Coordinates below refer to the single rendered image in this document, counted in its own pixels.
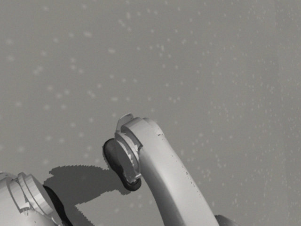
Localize right robot hand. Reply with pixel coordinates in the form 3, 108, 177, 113
214, 215, 240, 226

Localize left robot foot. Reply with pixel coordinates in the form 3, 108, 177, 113
43, 186, 73, 226

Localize right robot foot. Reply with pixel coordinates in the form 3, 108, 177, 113
103, 138, 142, 191

